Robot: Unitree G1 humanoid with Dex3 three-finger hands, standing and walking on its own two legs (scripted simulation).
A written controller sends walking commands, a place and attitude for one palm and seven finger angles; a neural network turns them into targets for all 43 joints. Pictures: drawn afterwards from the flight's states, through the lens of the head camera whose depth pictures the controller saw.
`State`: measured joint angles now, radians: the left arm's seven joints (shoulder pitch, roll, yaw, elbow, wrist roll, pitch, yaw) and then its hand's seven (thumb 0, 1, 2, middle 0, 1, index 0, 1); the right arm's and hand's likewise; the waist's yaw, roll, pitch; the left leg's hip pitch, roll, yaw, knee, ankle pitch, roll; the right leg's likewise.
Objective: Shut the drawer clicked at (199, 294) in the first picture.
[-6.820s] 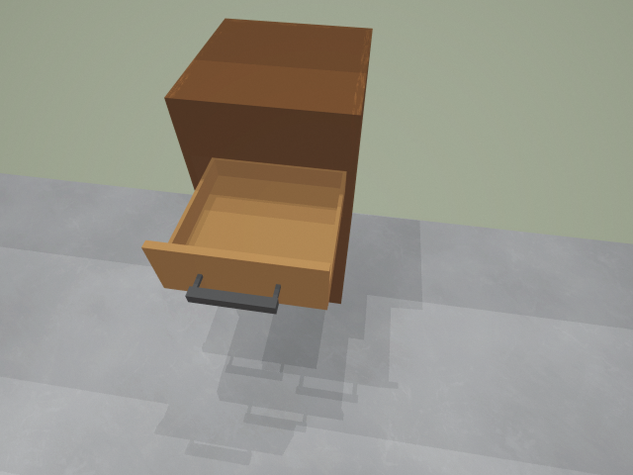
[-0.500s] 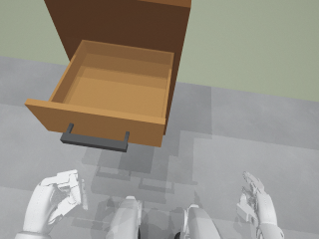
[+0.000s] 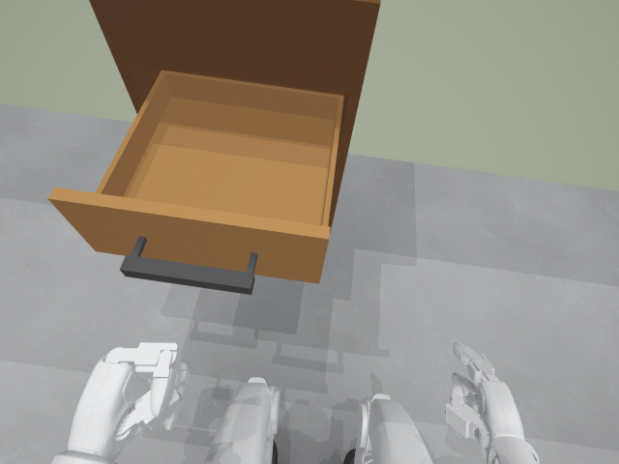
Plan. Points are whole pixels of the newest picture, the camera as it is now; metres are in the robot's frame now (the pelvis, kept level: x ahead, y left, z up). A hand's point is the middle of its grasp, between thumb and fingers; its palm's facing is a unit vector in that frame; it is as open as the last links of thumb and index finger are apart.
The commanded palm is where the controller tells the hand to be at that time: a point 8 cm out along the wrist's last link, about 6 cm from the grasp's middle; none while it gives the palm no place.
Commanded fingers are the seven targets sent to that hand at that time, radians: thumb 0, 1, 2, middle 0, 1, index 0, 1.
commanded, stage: raise the hand and make a fist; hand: left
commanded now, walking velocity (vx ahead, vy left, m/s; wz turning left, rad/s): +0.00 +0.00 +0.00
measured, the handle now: (193, 262) +0.39 +0.21 -0.06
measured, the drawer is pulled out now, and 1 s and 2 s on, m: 0.30 0.30 0.30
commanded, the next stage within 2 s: bring the fist close to the handle in 0.22 s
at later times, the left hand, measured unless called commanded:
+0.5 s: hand (188, 388) +0.20 +0.15 +0.02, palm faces -0.03 -1.00 -0.07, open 3.3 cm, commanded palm +0.18 +0.21 +0.02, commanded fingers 0.00 0.90 0.90 -1.40 -1.60 -1.40 -1.60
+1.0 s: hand (199, 363) +0.24 +0.16 -0.03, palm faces -0.10 -0.99 -0.03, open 3.3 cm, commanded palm +0.23 +0.21 -0.03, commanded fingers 0.00 0.90 0.90 -1.40 -1.60 -1.40 -1.60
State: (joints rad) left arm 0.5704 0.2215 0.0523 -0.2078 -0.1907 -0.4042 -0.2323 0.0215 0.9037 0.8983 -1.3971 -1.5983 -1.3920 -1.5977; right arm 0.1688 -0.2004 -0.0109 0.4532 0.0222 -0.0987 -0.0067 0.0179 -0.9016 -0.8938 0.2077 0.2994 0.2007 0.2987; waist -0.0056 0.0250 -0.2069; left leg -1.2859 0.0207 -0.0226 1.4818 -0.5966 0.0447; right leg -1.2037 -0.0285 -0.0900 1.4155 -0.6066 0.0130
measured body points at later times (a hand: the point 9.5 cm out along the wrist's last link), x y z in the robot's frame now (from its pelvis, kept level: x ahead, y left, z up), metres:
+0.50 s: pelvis +0.01 -0.03 -0.01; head +0.11 -0.02 +0.43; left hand +0.20 +0.21 +0.03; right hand +0.23 -0.26 -0.08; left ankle +0.05 +0.09 -0.58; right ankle +0.04 -0.14 -0.58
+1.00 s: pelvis -0.01 -0.02 -0.05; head +0.13 +0.00 +0.38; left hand +0.24 +0.21 -0.02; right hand +0.20 -0.26 -0.13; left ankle +0.05 +0.09 -0.58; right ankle +0.04 -0.14 -0.58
